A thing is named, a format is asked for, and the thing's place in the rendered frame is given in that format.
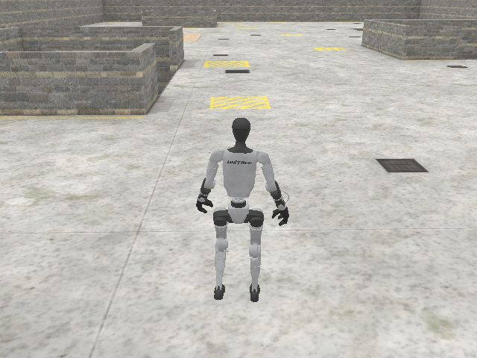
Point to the right robot hand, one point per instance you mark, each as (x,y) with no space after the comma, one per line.
(283,214)

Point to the robot left forearm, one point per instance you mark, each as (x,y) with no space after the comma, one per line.
(204,192)

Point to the robot torso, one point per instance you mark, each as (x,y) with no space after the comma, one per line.
(239,171)

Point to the left robot upper arm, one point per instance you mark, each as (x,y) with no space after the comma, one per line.
(212,168)

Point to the right robot upper arm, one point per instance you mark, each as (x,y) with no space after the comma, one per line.
(267,170)

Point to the robot left thigh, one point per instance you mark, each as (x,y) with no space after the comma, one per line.
(220,218)

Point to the left robot hand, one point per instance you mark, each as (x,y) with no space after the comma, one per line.
(207,203)

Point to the robot right forearm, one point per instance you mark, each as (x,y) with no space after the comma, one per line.
(278,199)

